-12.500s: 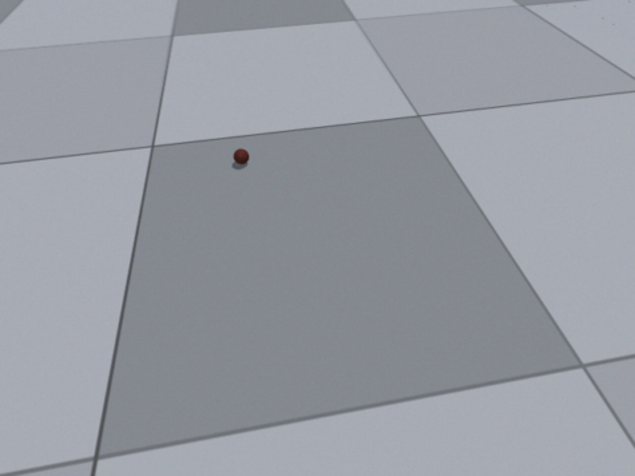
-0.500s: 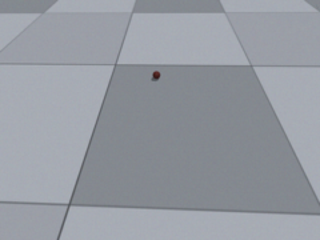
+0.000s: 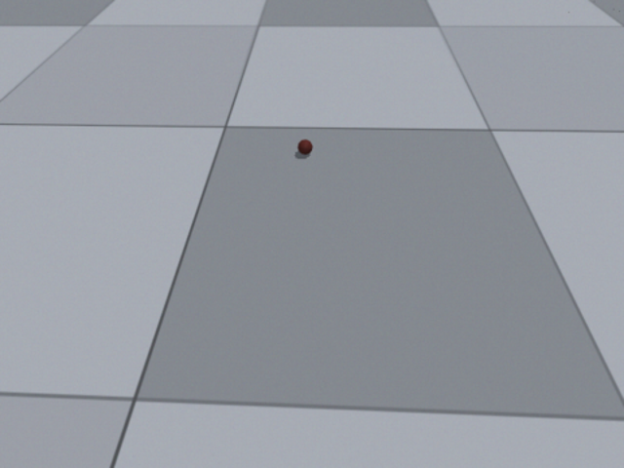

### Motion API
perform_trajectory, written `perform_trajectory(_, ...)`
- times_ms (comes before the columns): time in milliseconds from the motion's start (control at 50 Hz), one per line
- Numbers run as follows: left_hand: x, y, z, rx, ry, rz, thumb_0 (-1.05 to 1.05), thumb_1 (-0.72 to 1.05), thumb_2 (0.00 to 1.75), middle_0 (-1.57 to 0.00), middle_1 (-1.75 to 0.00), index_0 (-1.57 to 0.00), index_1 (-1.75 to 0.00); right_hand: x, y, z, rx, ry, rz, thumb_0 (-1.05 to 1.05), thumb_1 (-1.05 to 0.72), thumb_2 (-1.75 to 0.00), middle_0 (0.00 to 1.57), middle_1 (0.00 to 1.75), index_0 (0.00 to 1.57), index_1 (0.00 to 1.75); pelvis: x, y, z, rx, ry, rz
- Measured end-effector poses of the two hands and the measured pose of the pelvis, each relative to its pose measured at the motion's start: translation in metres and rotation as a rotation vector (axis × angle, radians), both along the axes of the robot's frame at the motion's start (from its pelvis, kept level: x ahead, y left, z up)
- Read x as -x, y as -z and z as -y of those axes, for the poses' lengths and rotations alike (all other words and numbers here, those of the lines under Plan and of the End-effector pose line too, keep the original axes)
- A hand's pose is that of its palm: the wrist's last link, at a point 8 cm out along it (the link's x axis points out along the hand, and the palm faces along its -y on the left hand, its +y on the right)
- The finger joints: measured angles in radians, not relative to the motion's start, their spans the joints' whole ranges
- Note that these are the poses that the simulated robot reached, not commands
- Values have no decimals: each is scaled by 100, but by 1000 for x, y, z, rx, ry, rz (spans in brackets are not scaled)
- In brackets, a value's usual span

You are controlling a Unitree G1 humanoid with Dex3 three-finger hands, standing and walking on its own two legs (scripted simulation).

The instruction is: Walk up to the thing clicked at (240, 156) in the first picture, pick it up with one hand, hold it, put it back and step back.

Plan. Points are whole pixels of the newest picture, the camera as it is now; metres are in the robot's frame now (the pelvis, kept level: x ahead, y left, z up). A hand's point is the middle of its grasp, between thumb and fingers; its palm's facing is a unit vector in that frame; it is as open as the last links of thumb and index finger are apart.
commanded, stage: stand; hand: left
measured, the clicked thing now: (305, 147) +1.75 +0.02 -0.74
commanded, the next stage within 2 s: walk up in 0.48 s
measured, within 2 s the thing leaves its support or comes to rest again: neither
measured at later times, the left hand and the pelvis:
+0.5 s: hand out of the picture +0.07 +0.25 -0.16, palm faces -0.04 -0.94 -0.34, open 7.4 cm; pelvis +0.00 +0.00 +0.00, yaw -1 degrees
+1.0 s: hand (163, 380) +0.27 +0.25 -0.12, palm faces -0.32 -0.78 -0.54, open 7.4 cm; pelvis +0.15 -0.03 -0.02, yaw -24 degrees
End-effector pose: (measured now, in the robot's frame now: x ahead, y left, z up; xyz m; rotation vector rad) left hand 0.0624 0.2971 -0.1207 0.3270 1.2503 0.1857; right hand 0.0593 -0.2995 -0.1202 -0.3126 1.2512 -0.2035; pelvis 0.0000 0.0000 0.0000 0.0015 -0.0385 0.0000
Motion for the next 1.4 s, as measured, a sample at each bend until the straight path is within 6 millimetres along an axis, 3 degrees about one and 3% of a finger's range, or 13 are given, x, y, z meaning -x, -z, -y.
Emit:
perform_trajectory(480,0,-1,1,-1,-1,3,1,91,90,-20,-29,-20,-30,-4,1,0,-4,-5,5,1,-90,-89,20,30,20,30,0,0,1,0,-2,-1)
perform_trajectory(560,-1,-3,-7,0,56,-25,1,91,90,-21,-30,-20,-30,-13,-2,10,-21,17,96,1,-90,-89,21,30,20,30,-2,5,-4,-11,73,-30)
perform_trajectory(620,-15,-5,-17,-45,122,-87,1,91,90,-21,-30,-21,-30,-12,-5,24,-1,78,194,1,-90,-89,21,30,20,30,-8,12,-8,-16,149,-44)
perform_trajectory(740,-97,-28,-18,-116,233,-21,1,91,90,-21,-30,-20,-30,8,2,54,8,196,204,1,-90,-89,21,30,20,30,-42,15,6,-25,255,-24)
perform_trajectory(840,-171,-36,-9,-210,307,127,1,91,90,-20,-30,-20,-30,-4,31,86,17,229,176,1,-90,-90,20,30,20,30,-78,41,29,1,304,-10)
perform_trajectory(900,-190,-39,-1,-232,313,143,1,91,90,-20,-29,-20,-30,-33,33,88,-7,237,183,1,-90,-90,20,30,20,30,-100,40,31,31,342,-9)
perform_trajectory(1000,-219,-44,10,-210,348,62,1,91,90,-20,-30,-20,-30,-100,11,77,-40,229,286,1,-91,-90,20,30,20,30,-150,22,28,38,420,4)
perform_trajectory(1080,-267,-39,13,-184,414,13,1,90,90,-21,-30,-21,-30,-143,-2,69,-37,251,318,1,-90,-90,20,30,20,30,-201,18,20,35,490,-5)
perform_trajectory(1160,-346,-26,5,-184,498,0,1,90,90,-21,-30,-21,-30,-178,-4,64,8,313,300,1,-90,-90,20,30,20,30,-262,26,7,47,548,-25)
perform_trajectory(1220,-427,-5,-5,-204,573,7,1,90,90,-21,-30,-21,-30,-200,0,56,67,379,287,1,-90,-90,20,30,20,30,-314,44,-6,52,592,-34)
perform_trajectory(1260,-488,9,-5,-227,624,26,1,90,90,-21,-30,-21,-30,-204,3,43,113,440,275,1,-90,-90,20,30,20,30,-340,55,-15,28,606,-12)
perform_trajectory(1320,-568,7,21,-208,691,109,1,90,90,-21,-30,-21,-30,-195,2,11,105,560,195,0,-90,-90,20,30,20,30,-368,47,-23,20,634,-11)
perform_trajectory(1400,-648,-14,60,-149,798,178,1,91,90,-20,-29,-20,-30,-188,-9,-29,72,677,103,1,-90,-89,20,30,20,30,-409,26,-25,6,687,-24)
